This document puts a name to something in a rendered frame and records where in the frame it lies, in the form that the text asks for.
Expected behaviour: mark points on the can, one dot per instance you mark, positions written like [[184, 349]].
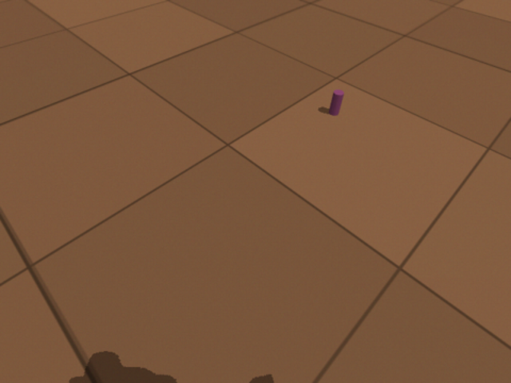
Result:
[[336, 102]]

